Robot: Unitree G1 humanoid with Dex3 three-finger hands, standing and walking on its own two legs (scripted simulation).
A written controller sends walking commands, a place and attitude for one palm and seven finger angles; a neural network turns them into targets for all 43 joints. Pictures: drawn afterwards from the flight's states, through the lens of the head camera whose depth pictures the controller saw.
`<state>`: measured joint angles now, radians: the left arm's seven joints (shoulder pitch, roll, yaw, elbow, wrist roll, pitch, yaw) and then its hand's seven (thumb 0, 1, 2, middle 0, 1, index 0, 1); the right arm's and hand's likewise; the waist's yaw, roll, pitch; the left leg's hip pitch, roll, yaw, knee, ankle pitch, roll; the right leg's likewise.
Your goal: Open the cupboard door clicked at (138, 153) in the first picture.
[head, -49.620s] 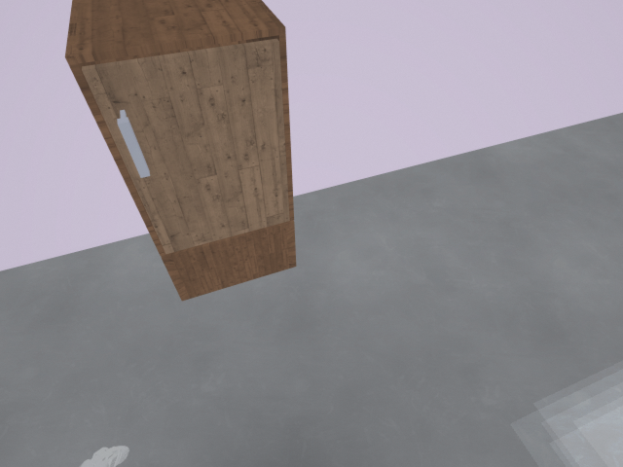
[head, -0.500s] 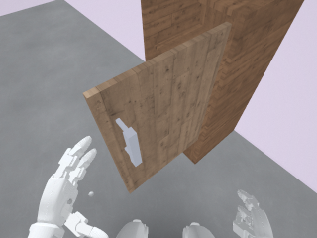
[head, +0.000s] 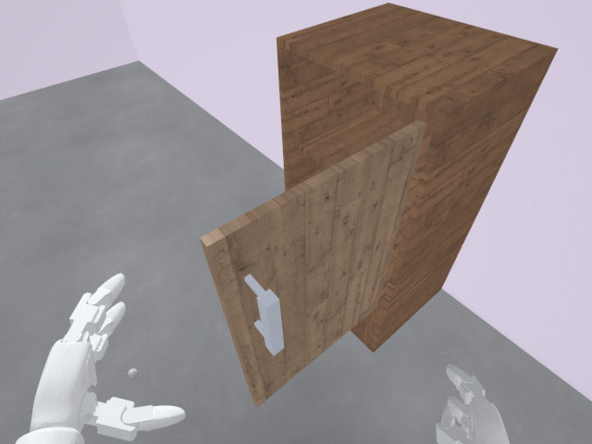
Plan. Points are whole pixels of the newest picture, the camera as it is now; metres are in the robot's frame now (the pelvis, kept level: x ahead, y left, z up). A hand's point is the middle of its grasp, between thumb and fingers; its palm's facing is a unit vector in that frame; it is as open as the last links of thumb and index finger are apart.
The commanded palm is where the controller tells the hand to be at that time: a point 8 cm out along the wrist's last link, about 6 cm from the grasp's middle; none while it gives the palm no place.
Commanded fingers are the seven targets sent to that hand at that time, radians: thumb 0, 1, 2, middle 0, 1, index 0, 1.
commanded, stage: draw the hand back to the body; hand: left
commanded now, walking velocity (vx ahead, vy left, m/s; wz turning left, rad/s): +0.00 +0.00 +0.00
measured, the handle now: (263, 315) +0.31 +0.08 -0.01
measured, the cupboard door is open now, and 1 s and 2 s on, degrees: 89 89 89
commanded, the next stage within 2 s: step back with the hand held close in 0.90 s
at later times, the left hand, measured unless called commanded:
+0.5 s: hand (43, 302) +0.21 +0.26 +0.18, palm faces +0.43 -0.80 -0.42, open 9.3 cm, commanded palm +0.16 +0.30 +0.21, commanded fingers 0.00 0.90 0.90 -0.20 -0.30 -0.20 -0.30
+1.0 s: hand (48, 308) +0.20 +0.24 +0.19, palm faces +0.45 -0.80 -0.40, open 7.4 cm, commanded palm +0.15 +0.28 +0.21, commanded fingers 0.00 0.90 0.90 -0.20 -0.30 -0.20 -0.30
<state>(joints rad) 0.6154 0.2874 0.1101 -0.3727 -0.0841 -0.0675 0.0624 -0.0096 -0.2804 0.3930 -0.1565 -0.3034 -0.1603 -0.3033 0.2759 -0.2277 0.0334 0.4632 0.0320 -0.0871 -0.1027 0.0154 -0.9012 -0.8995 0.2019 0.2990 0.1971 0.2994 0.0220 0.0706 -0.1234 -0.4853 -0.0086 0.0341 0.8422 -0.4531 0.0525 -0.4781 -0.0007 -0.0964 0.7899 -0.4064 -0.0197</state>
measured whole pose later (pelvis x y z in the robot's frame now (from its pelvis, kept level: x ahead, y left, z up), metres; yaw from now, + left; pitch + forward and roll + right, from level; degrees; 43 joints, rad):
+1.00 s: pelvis +0.01 -0.02 +0.04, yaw -1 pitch -5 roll +0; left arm 0.46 0.34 0.33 -0.37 -0.07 -0.07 0.12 0.02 0.89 0.90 -0.21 -0.30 -0.21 -0.30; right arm 0.20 -0.23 0.02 0.64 0.01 -0.09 -0.07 0.02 -0.90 -0.90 0.20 0.30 0.20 0.30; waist 0.06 0.08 0.03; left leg -0.05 -0.01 0.04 0.41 -0.27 0.03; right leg -0.06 0.02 -0.08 0.39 -0.23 -0.04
